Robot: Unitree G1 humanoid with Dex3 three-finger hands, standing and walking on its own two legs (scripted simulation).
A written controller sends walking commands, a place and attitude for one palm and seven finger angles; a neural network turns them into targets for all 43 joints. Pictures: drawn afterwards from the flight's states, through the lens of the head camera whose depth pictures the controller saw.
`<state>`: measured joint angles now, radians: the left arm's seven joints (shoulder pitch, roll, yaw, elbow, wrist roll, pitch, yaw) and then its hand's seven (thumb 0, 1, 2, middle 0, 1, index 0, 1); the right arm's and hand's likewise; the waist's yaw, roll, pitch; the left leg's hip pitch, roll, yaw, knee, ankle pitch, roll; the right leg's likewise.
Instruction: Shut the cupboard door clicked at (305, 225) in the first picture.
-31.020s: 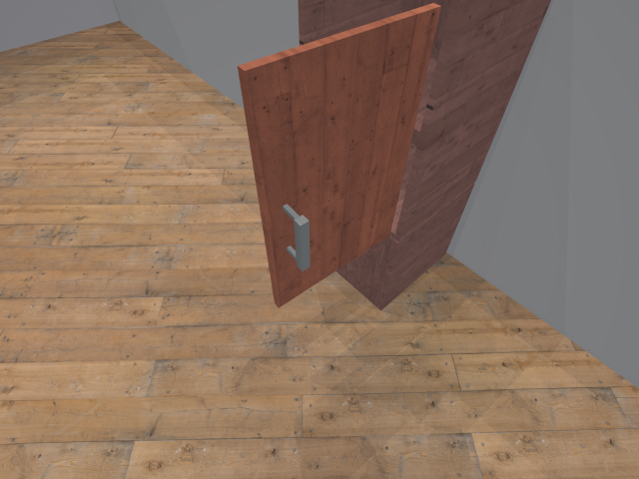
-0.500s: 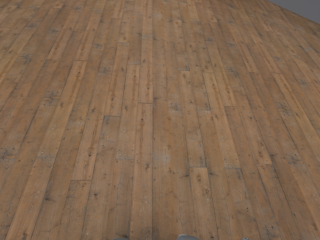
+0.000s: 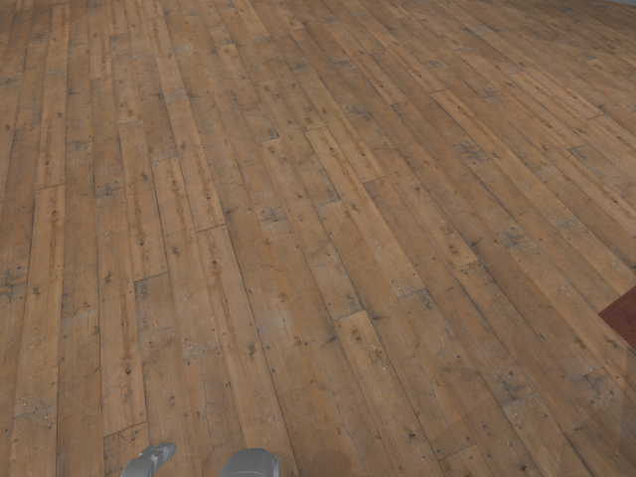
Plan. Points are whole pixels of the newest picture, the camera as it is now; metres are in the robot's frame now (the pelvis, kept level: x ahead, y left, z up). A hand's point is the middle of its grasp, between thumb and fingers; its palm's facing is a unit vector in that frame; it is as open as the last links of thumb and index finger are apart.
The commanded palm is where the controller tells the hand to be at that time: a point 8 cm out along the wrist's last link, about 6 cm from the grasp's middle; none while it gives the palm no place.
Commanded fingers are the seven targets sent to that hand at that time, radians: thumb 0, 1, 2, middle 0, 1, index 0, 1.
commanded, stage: turn to face it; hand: left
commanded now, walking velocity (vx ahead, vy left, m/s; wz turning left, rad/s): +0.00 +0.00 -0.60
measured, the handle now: out of the picture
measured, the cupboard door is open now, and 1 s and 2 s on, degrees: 57 57 57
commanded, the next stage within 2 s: take the last steps up to it in 1.66 s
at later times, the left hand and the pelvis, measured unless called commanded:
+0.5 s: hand (197, 437) +0.19 +0.19 -0.16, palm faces -0.31 -0.93 -0.21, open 7.4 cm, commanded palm none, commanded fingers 0.00 0.90 0.90 -0.20 -0.30 -0.20 -0.30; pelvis +0.02 +0.02 +0.01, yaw -19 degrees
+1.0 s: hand (241, 402) +0.24 +0.14 -0.18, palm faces -0.56 -0.81 -0.18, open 7.4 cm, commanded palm none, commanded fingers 0.00 0.90 0.90 -0.20 -0.30 -0.20 -0.30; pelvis +0.06 +0.02 +0.00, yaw -36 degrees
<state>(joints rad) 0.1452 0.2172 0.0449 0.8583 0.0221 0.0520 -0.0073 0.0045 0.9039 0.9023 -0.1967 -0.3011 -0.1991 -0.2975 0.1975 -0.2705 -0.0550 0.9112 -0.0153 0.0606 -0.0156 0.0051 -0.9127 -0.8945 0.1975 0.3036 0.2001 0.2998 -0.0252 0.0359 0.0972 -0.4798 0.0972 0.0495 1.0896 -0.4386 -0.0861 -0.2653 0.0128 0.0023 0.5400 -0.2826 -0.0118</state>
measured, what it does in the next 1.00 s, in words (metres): steps on the spot, turning right: left foot, then right foot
